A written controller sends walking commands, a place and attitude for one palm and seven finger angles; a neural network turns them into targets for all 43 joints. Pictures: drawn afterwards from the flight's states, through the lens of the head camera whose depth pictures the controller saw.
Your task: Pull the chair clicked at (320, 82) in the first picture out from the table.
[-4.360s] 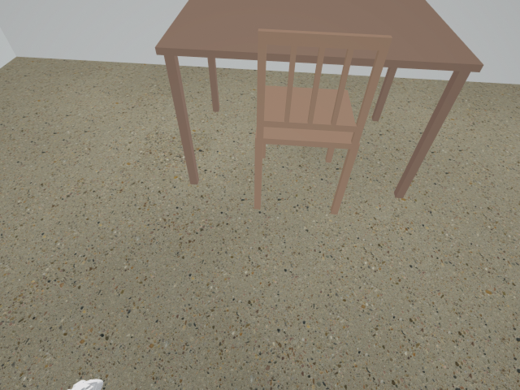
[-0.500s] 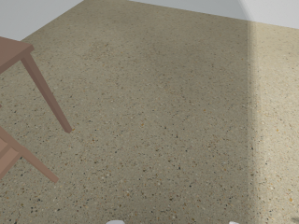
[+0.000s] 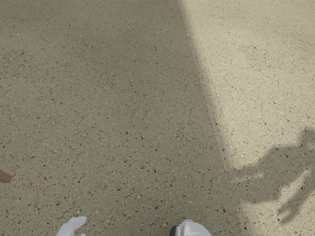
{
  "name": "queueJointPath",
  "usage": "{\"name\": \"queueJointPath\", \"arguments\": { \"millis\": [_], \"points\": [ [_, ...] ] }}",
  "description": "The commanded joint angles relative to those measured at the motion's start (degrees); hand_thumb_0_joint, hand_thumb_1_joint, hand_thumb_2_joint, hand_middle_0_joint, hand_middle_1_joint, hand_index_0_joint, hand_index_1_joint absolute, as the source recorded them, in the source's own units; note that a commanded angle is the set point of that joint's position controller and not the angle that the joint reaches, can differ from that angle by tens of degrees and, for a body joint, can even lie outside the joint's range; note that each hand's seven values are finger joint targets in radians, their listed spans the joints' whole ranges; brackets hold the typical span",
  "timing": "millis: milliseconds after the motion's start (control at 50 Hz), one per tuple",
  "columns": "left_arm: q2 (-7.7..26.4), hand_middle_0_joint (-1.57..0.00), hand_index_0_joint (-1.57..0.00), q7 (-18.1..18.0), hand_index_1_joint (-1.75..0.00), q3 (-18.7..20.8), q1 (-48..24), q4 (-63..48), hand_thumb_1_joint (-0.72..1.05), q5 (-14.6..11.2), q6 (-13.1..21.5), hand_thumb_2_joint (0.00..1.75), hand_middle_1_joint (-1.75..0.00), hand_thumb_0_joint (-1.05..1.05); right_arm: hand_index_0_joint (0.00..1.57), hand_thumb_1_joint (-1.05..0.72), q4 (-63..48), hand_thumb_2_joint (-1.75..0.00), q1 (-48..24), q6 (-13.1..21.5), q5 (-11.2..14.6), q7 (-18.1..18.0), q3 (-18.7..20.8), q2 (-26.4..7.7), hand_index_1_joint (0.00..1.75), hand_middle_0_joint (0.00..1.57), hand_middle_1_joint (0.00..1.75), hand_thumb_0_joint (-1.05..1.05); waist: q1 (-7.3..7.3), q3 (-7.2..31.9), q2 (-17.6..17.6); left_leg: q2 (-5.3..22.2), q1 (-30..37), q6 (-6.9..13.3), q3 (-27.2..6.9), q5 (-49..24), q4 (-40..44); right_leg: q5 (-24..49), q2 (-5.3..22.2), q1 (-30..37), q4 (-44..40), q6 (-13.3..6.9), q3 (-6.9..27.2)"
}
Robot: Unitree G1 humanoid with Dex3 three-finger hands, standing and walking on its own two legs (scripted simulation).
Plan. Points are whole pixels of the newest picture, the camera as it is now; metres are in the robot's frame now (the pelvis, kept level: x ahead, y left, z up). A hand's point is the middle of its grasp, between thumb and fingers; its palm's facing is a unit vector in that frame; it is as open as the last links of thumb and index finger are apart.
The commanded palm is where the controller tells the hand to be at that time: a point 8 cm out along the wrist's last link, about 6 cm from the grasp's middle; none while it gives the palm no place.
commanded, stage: turn to face it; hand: left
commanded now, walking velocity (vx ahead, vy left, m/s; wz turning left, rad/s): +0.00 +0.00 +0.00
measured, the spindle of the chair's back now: out of the picture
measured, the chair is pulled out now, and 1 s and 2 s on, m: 0.00 0.00 0.00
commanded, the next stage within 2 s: none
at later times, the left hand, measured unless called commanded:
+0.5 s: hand out of the picture +0.12 +0.20 -0.18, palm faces +0.17 -0.97 -0.16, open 7.4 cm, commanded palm none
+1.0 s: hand out of the picture +0.04 +0.16 -0.13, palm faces +0.44 -0.85 -0.28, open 7.4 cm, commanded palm none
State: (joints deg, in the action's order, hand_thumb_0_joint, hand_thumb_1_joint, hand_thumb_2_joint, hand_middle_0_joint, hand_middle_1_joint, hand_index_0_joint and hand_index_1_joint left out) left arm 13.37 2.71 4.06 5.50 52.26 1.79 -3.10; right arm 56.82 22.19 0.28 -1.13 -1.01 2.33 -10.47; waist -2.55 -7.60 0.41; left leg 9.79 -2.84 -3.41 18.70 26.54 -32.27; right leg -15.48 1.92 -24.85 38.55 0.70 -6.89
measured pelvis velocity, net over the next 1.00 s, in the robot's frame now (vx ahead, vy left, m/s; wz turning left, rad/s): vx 0.05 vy -0.06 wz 0.46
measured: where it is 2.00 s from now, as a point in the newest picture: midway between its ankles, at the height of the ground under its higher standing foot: outside the picture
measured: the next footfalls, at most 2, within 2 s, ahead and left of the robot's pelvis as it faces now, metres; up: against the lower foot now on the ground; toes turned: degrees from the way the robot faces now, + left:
right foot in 0.02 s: +0.11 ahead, -0.11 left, +0.00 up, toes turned -7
left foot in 0.40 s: +0.12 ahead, +0.11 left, +0.00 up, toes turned +14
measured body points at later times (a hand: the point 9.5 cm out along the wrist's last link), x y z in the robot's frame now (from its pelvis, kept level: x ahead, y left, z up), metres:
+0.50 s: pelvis +0.05 +0.01 +0.00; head +0.07 +0.05 +0.45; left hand +0.11 +0.25 -0.16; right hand +0.13 -0.22 -0.13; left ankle +0.08 +0.10 -0.72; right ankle +0.05 -0.12 -0.67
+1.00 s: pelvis +0.05 -0.06 +0.01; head +0.08 -0.07 +0.46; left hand +0.02 +0.21 -0.11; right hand +0.23 -0.27 -0.14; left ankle +0.02 +0.08 -0.65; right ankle +0.08 -0.17 -0.72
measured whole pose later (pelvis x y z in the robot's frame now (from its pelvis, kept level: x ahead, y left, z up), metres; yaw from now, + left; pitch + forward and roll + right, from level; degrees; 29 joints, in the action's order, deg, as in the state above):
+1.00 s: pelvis +0.05 -0.06 +0.01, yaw +26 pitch +0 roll +1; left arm 10.8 -1.1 2.1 11.6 50.4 1.4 -1.8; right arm 52.4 11.1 -4.6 -1.5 1.4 5.9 -16.0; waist -1.3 -2.7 -2.3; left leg -2.0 -32.8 -2.5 -1.9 21.4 -61.7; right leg -17.7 3.6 -12.4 30.1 0.1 -5.2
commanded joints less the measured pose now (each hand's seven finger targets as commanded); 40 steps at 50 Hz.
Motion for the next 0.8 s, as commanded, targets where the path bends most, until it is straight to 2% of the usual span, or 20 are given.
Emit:
{"name": "queueJointPath", "arguments": {
  "millis": [0, 20, 40, 80, 120, 140, 200, 260, 300, 340, 360, 380, 400, 420, 460, 480, 520, 680, 720, 780],
  "points": [
    [16.32, -0.20, -0.20, -2.33, -0.30, 3.82, 18.38, 0.13, 0.90, -0.84, 4.36, 0.90, -0.30, 0.00, 0.20, -0.90, -7.46, -0.90, -0.50, 0.91, 1.46, 0.31, 2.00, -6.01, 0.30, 0.20, 0.30, 0.00, 9.25, 24.10, 14.29, -3.46, -30.86, -1.82, -5.48, 9.89, -43.24, 52.61, 23.51, 42.62, -9.93, -13.39, 30.70],
    [15.19, -0.20, -0.20, -3.36, -0.30, 3.61, 18.77, 0.33, 0.90, -1.84, 3.86, 0.90, -0.30, 0.00, 0.20, -0.90, -8.30, -0.90, -3.73, 0.57, 1.57, -0.87, 1.70, -6.79, 0.30, 0.20, 0.30, 0.00, 9.49, 24.53, 8.60, -2.84, -29.95, -0.06, -15.95, 10.32, -45.31, 58.84, 23.72, 37.63, -10.43, -15.76, 26.67],
    [13.55, -0.20, -0.20, -3.81, -0.30, 3.02, 14.72, -0.50, 0.90, -1.40, 3.44, 0.90, -0.30, 0.00, 0.20, -0.90, -7.29, -0.90, -4.87, 0.36, 1.38, -0.97, 1.35, -5.32, 0.30, 0.20, 0.30, 0.00, 8.04, 21.91, 9.87, -2.06, -30.62, 0.37, -17.86, 7.69, -46.51, 47.17, 21.60, 33.15, -12.04, -15.78, 25.33],
    [7.66, -0.20, -0.20, -4.63, -0.30, 0.85, 6.17, -1.86, 0.90, -0.95, 3.40, 0.90, -0.30, 0.00, 0.20, -0.90, -3.82, -0.90, -4.15, -0.84, 0.38, -0.79, 0.96, -4.89, 0.30, 0.20, 0.30, 0.00, 3.66, 13.54, 4.30, -1.21, -26.68, 0.55, -18.20, 1.27, -43.00, 35.87, 17.26, 18.33, -15.82, -12.72, 17.13],
    [5.55, -0.20, -0.20, -4.88, -0.30, -0.20, 1.23, -2.04, 0.90, -0.36, 3.92, 0.90, -0.30, 0.00, 0.20, -0.90, -0.89, -0.90, 1.13, -1.80, 0.15, -0.50, 0.31, -2.96, 0.30, 0.20, 0.30, 0.00, -0.34, 11.39, 4.21, -1.75, -20.55, 0.61, -17.88, -1.81, -34.40, 29.70, 14.23, 9.72, -17.69, -10.30, 9.89],
    [5.15, -0.20, -0.20, -4.75, -0.30, -0.76, -0.06, -2.11, 0.90, -0.35, 4.08, 0.90, -0.30, 0.00, 0.20, -0.90, 0.04, -0.90, 3.17, -2.05, 0.22, -0.34, -0.05, -2.14, 0.30, 0.20, 0.30, 0.00, -1.42, 11.32, 5.23, -2.33, -18.11, 0.69, -16.84, -3.00, -29.34, 25.93, 12.86, 7.60, -18.27, -9.46, 6.28],
    [4.80, -0.20, -0.20, -4.36, -0.30, -1.03, 1.41, -1.08, 0.90, -0.53, 3.64, 0.90, -0.30, 0.00, 0.20, -0.90, -0.08, -0.90, 0.02, -2.09, 0.41, 0.23, -0.14, -2.01, 0.30, 0.20, 0.30, 0.00, 0.78, 7.97, 9.07, -4.31, -17.88, 0.83, -14.37, -4.02, -21.11, 16.16, 12.84, 7.79, -20.95, -8.98, 5.61],
    [6.06, -0.20, -0.20, -4.67, -0.30, -0.04, 3.27, -0.53, 0.90, -0.43, 3.25, 0.90, -0.30, 0.00, 0.20, -0.90, -1.74, -0.90, -4.19, -1.78, 0.43, 0.77, 0.29, -2.38, 0.30, 0.20, 0.30, 0.00, 2.34, 6.22, 7.88, -4.48, -19.14, 0.74, -13.04, -3.67, -15.80, 16.62, 15.41, 10.39, -19.41, -9.40, 5.62],
    [6.42, -0.20, -0.20, -4.85, -0.30, 0.46, 3.70, -0.66, 0.90, -0.50, 2.96, 0.90, -0.30, 0.00, 0.20, -0.90, -2.38, -0.90, -5.05, -1.79, 0.34, 1.03, 0.65, -2.53, 0.30, 0.20, 0.30, 0.00, 2.29, 5.59, 7.61, -4.66, -17.22, 0.82, -12.31, -5.80, -11.12, 15.39, 16.00, 9.93, -17.21, -8.31, 4.58],
    [5.93, -0.20, -0.20, -4.83, -0.30, 0.86, 4.02, -1.08, 0.90, -0.82, 2.50, 0.90, -0.30, 0.00, 0.20, -0.90, -2.41, -0.90, -3.10, -1.64, 0.11, 1.29, 1.14, -3.25, 0.30, 0.20, 0.30, 0.00, 1.24, 6.16, 3.57, -4.53, -11.49, 1.49, -12.37, -12.95, -1.99, 10.54, 15.23, 7.28, -11.27, -5.13, 1.78],
    [4.03, -0.20, -0.20, -4.66, -0.30, 0.93, 4.76, -1.73, 0.90, -1.00, 1.96, 0.90, -0.30, 0.00, 0.20, -0.90, -2.69, -0.90, -1.18, -1.28, -0.10, 1.42, 1.76, -6.11, 0.30, 0.20, 0.30, 0.00, 0.44, 6.65, -5.76, 0.44, -9.61, 4.14, -21.51, -20.55, 5.36, 1.74, 10.95, 3.22, -3.45, -1.77, -1.35],
    [1.02, -0.20, -0.20, -4.45, -0.30, 0.63, 5.62, -3.51, 0.90, -1.44, 1.66, 0.90, -0.30, 0.00, 0.20, -0.90, -3.86, -0.90, 0.15, -0.96, -0.64, 1.17, 2.91, -11.34, 0.30, 0.20, 0.30, 0.00, 0.16, 6.49, -19.40, 12.44, -8.52, 11.14, -38.63, -32.12, 13.04, -14.11, 3.66, -3.98, 7.90, 2.60, -3.92],
    [1.67, -0.20, -0.20, -4.55, -0.30, 0.35, 2.16, -4.83, 0.90, -0.80, 1.56, 0.90, -0.30, 0.00, 0.20, -0.90, -3.83, -0.90, 0.62, -1.00, -0.94, 0.63, 3.45, -12.95, 0.30, 0.20, 0.30, 0.00, -1.73, 7.37, -17.85, 15.39, -10.85, 15.83, -45.34, -25.96, 17.82, -21.80, 1.59, -5.14, 21.04, 2.27, 1.18],
    [1.86, -0.20, -0.20, -4.41, -0.30, 0.71, 0.68, -5.08, 0.90, -0.49, 1.60, 0.90, -0.30, 0.00, 0.20, -0.90, -4.13, -0.90, -0.54, -0.74, -0.75, 0.24, 3.66, -12.78, 0.30, 0.20, 0.30, 0.00, -0.86, 7.65, -14.62, 13.54, -10.59, 15.68, -44.44, -22.68, 17.54, -18.46, 2.58, -8.81, 26.92, 1.97, 5.31],
    [2.39, -0.20, -0.20, -3.77, -0.30, 1.32, 2.14, -3.81, 0.90, -0.45, 2.01, 0.90, -0.30, 0.00, 0.20, -0.90, -5.79, -0.90, -5.80, -0.34, -0.54, -0.04, 3.00, -10.51, 0.30, 0.20, 0.30, 0.00, 1.16, 8.59, -8.95, 8.82, -9.56, 13.72, -36.98, -21.00, 16.22, -10.40, 3.41, -9.75, 29.72, 2.56, 7.20],
    [2.42, -0.20, -0.20, -3.64, -0.30, 1.37, 3.20, -3.06, 0.90, -0.45, 1.99, 0.90, -0.30, 0.00, 0.20, -0.90, -6.23, -0.90, -6.91, -0.10, -0.42, -0.11, 2.85, -9.91, 0.30, 0.20, 0.30, 0.00, 1.50, 9.64, -7.69, 6.70, -8.94, 12.72, -33.76, -23.09, 15.53, -8.08, 3.42, -8.66, 28.86, 2.93, 7.07],
    [2.42, -0.20, -0.20, -3.47, -0.30, 1.39, 4.39, -2.30, 0.90, -0.67, 1.82, 0.90, -0.30, 0.00, 0.20, -0.90, -6.57, -0.90, -7.24, 0.03, -0.13, -0.13, 3.03, -10.16, 0.30, 0.20, 0.30, 0.00, 1.47, 11.22, -6.33, 4.66, -6.91, 12.35, -30.84, -26.41, 14.89, -6.81, 3.04, -7.15, 25.46, 3.48, 6.51],
    [3.04, -0.20, -0.20, -3.74, -0.30, 1.13, 2.84, -3.79, 0.90, -1.07, 1.51, 0.90, -0.30, 0.00, 0.20, -0.90, -6.60, -0.90, -6.39, -1.13, -0.27, 0.46, 4.56, -13.30, 0.30, 0.20, 0.30, 0.00, -0.47, 12.65, -8.71, 3.81, -3.18, 13.67, -36.26, -25.94, 13.47, -10.36, 0.84, -4.13, 12.96, 4.36, 6.25],
    [3.23, -0.20, -0.20, -3.86, -0.30, 0.98, 3.15, -4.11, 0.90, -1.18, 1.64, 0.90, -0.30, 0.00, 0.20, -0.90, -7.00, -0.90, -7.18, -1.47, -0.31, 0.62, 4.80, -13.90, 0.30, 0.20, 0.30, 0.00, -0.29, 12.47, -10.14, 3.29, -5.05, 13.63, -38.19, -27.07, 12.69, -10.68, -0.03, -1.28, 8.96, 4.02, 6.38],
    [3.94, -0.20, -0.20, -4.16, -0.30, 0.95, 7.45, -3.68, 0.90, -1.58, 1.73, 0.90, -0.30, 0.00, 0.20, -0.90, -8.36, -0.90, -10.36, -2.14, -0.36, 0.98, 5.27, -14.55, 0.30, 0.20, 0.30, 0.00, 1.53, 13.03, -10.97, 1.18, -10.69, 12.22, -40.20, -23.75, 11.93, -8.19, -1.75, 7.35, -0.40, 3.07, 5.74]
  ]
}}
